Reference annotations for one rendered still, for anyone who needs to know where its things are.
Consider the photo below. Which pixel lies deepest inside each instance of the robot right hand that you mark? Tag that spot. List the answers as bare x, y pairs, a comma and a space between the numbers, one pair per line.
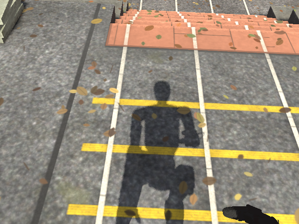
249, 214

